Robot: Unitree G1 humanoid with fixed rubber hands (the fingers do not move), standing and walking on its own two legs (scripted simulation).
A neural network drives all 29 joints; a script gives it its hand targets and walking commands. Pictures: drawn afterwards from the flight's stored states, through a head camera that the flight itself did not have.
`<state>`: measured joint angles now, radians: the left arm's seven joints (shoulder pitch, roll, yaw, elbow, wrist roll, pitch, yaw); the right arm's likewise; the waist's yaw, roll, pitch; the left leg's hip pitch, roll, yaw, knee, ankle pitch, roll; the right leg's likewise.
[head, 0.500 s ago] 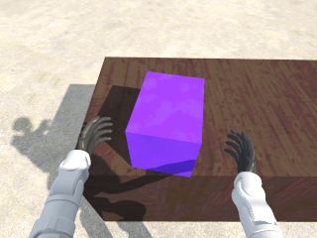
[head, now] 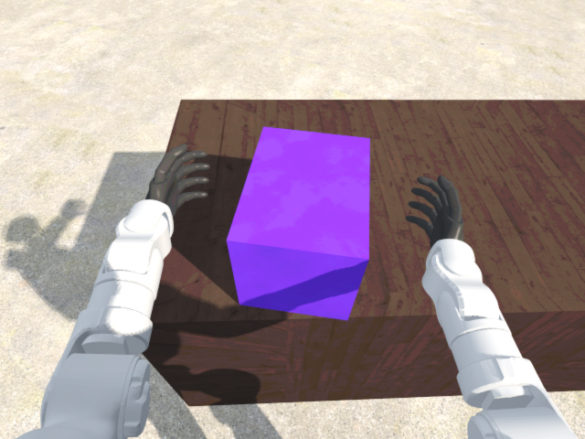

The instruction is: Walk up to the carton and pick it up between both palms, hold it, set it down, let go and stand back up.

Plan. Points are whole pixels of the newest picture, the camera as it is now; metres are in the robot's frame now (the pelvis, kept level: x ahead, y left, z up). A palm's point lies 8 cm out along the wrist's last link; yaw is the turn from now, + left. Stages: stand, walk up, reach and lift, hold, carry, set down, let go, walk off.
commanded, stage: reach and lift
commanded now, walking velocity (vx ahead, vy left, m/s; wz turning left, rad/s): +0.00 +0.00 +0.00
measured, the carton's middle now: (304, 221) +0.48 -0.01 -0.04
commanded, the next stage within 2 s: none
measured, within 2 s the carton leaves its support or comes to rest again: neither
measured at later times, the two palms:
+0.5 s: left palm (180, 147) +0.46 +0.17 +0.15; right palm (450, 183) +0.40 -0.20 +0.13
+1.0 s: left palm (189, 194) +0.45 +0.17 +0.07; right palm (425, 221) +0.40 -0.19 +0.06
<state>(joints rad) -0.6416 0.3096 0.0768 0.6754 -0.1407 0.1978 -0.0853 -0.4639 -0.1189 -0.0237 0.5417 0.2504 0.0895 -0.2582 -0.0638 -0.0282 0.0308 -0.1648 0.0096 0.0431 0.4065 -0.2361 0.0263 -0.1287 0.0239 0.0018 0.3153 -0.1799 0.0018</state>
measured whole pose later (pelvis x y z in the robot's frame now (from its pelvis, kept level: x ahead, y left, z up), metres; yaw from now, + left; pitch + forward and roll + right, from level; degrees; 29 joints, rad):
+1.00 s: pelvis -0.02 -0.01 -0.01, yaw +2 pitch +16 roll -2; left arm -1.07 0.34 -0.04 1.49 -0.21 -0.20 -0.04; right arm -0.88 -0.08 -0.06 1.18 0.23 -0.11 -0.21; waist -0.14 -0.02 -0.18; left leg -0.59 0.01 -0.01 0.53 -0.22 0.01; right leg -0.55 0.03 -0.05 0.45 -0.19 -0.02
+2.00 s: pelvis -0.01 +0.00 -0.01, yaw +2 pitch +16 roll -3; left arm -1.02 0.11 0.51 1.41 0.38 -0.37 0.01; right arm -0.77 0.18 -0.80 1.02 -0.47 -0.39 -0.12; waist -0.09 0.00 -0.10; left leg -0.59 0.01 -0.01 0.55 -0.24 0.02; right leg -0.52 0.02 -0.07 0.41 -0.17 0.00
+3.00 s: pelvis +0.00 +0.00 +0.00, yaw +2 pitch +12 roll -2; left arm -0.88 -0.02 0.58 1.11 0.52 -0.22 -0.05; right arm -0.69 0.21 -0.83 0.94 -0.54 -0.37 -0.10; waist -0.06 -0.04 -0.05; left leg -0.40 0.01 0.02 0.38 -0.18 0.02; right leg -0.34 0.01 -0.07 0.26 -0.13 0.00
